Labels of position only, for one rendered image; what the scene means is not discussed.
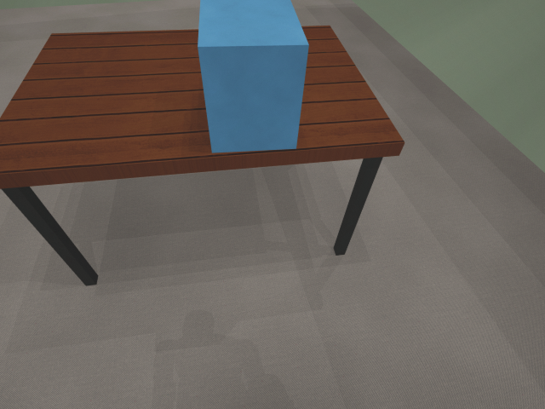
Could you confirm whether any carton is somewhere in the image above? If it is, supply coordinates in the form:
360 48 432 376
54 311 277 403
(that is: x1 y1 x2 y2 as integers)
198 0 309 153

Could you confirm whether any table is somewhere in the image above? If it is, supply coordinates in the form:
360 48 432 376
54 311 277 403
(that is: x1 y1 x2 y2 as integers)
0 26 405 285

